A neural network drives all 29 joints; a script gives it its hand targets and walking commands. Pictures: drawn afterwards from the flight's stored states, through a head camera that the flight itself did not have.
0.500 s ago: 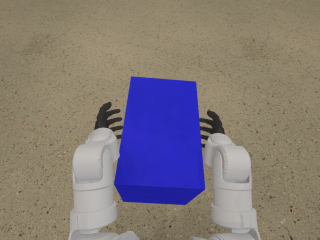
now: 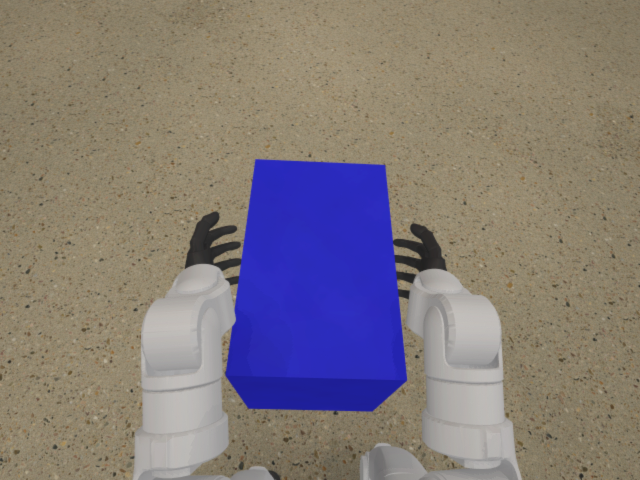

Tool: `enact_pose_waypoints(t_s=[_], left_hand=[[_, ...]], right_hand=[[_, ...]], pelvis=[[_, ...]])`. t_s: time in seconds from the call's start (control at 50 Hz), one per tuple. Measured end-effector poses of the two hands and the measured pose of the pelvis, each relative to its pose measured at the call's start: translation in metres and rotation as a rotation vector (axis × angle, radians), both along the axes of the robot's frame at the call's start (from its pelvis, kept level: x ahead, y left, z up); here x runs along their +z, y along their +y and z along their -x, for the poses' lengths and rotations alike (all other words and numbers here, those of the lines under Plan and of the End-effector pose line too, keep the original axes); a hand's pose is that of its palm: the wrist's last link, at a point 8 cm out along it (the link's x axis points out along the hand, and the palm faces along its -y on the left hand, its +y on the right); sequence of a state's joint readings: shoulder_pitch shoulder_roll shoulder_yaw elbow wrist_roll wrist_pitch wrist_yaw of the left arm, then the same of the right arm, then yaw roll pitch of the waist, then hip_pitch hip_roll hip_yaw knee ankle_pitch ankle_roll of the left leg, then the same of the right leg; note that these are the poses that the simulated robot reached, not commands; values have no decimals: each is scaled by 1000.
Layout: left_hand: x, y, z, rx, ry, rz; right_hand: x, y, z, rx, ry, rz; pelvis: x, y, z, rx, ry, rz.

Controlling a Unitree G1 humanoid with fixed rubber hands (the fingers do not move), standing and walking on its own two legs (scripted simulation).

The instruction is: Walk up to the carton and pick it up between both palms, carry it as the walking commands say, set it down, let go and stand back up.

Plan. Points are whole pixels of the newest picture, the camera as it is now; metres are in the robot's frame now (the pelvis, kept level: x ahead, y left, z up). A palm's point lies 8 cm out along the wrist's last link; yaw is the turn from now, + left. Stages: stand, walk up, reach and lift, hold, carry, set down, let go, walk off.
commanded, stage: carry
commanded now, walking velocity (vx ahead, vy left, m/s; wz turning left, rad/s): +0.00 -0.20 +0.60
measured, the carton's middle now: (315, 289) +0.35 +0.00 -0.03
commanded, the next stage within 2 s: none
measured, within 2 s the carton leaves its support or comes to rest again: neither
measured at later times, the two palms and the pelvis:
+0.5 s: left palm (275, 384) +0.20 +0.05 +0.08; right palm (510, 344) +0.25 -0.20 +0.06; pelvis -0.07 -0.14 -0.01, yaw +16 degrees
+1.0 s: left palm out of the picture +0.10 +0.03 +0.09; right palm (515, 368) +0.22 -0.19 +0.07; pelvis -0.11 -0.22 -0.01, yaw +28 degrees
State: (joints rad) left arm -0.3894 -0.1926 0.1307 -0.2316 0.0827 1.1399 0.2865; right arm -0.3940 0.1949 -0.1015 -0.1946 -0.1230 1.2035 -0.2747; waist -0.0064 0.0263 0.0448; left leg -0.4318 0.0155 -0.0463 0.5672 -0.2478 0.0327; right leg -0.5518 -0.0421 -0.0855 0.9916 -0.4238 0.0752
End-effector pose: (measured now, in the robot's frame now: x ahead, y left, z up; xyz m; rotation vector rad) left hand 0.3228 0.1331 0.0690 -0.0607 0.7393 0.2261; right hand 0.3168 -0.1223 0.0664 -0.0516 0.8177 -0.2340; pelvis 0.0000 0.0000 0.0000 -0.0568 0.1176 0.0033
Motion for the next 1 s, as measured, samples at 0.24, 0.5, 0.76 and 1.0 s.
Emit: enact_pose_waypoints(t_s=[0.24, 0.5, 0.76, 1.0], left_hand=[[27, -42, 59, 108, -86, -54], [15, -83, 118, 179, 15, -69], [-10, -51, 205, 433, 55, -3], [26, -99, 221, 468, -45, -80]], right_hand=[[12, -40, 30, 104, -83, -47], [-5, -78, 68, 204, -4, -44], [-9, -29, 93, 458, 33, 0], [6, -70, 97, 492, -65, -63]], pelvis=[[-10, -70, 37, 89, -62, -52], [-10, -135, 72, 269, -62, -103], [-9, -171, 104, 444, -37, -22], [-11, -222, 109, 481, -56, -69]])
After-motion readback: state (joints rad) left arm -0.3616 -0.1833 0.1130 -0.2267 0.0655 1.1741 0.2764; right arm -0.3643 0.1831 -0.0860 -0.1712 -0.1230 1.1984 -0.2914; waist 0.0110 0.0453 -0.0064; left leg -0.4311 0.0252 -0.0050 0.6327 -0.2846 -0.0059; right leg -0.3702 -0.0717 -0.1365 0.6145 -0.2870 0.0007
